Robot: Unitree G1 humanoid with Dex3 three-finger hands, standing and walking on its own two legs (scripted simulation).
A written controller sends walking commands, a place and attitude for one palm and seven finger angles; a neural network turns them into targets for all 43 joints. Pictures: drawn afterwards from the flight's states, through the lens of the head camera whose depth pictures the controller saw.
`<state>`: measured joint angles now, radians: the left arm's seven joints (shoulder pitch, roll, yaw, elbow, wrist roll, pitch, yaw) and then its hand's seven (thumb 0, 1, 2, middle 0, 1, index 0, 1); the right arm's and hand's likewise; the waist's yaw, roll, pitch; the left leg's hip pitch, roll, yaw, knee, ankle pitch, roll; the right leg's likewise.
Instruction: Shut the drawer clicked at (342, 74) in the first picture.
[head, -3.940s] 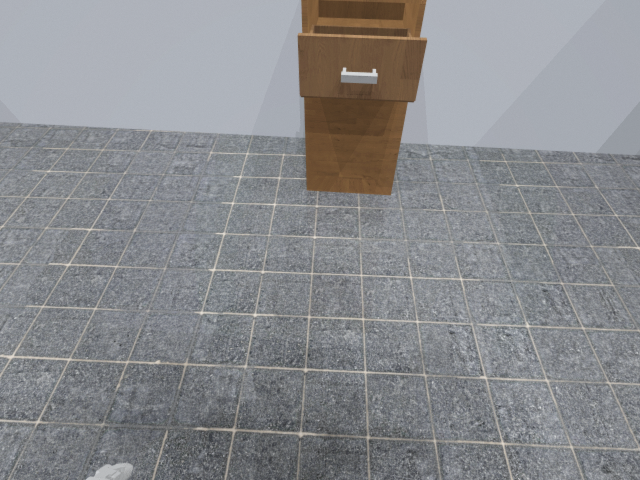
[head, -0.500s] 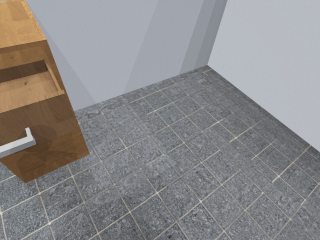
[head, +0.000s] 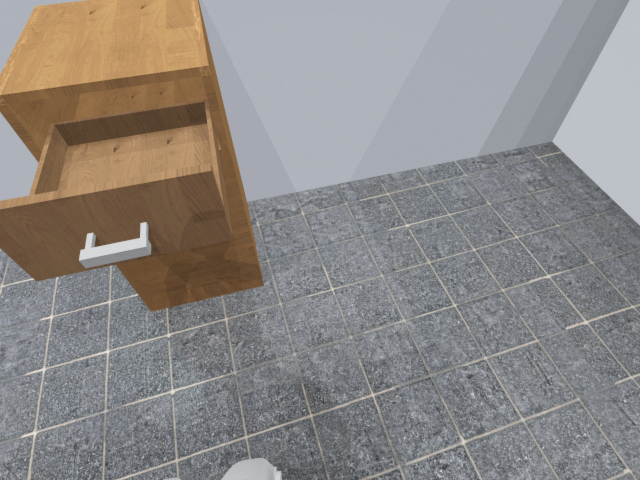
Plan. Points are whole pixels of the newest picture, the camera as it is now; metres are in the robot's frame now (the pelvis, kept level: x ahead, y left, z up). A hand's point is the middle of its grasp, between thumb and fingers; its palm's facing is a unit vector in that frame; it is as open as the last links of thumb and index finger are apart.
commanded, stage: turn to face it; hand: left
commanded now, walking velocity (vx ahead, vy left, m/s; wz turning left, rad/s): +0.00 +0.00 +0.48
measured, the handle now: (117, 242) +0.47 +0.37 -0.03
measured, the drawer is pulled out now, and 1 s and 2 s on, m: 0.30 0.30 0.30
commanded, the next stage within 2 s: take the last steps up to it in 0.48 s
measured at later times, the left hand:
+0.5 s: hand out of the picture +0.02 +0.24 -0.16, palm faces +0.22 -0.94 -0.27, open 7.4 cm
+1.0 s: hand out of the picture -0.09 +0.18 -0.17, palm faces +0.38 -0.91 -0.18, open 7.4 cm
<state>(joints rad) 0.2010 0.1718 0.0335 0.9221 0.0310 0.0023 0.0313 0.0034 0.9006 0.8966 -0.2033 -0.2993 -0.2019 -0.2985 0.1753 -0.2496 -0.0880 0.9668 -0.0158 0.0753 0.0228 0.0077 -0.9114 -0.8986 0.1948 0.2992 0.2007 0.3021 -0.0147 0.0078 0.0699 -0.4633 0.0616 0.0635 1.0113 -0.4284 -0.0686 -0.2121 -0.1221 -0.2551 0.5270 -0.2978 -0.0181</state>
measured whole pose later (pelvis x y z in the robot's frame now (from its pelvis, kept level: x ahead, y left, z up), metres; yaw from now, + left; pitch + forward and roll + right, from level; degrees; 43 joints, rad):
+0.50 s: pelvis +0.00 +0.02 +0.00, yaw +11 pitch -1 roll +0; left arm 0.21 0.24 0.05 0.94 0.01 0.05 0.02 0.01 0.91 0.90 -0.20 -0.30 -0.20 -0.30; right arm 0.15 -0.19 -0.03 0.93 -0.02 0.03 0.01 0.01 -0.90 -0.90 0.20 0.30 0.21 0.30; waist 0.01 0.00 0.08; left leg -0.24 0.00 0.03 0.48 -0.23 0.03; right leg -0.38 -0.07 -0.04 0.83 -0.43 0.08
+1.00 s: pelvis +0.02 +0.03 +0.00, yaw +18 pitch -1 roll -1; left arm 0.41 0.18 0.03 1.09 0.03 -0.03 0.01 0.00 0.91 0.90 -0.20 -0.30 -0.20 -0.30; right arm 0.26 -0.20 -0.06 1.06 -0.02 0.02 0.03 0.01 -0.91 -0.90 0.19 0.30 0.20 0.30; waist 0.04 -0.02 0.00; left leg -0.30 0.08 0.09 0.64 -0.35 -0.01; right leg -0.13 -0.08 -0.16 0.39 -0.24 0.02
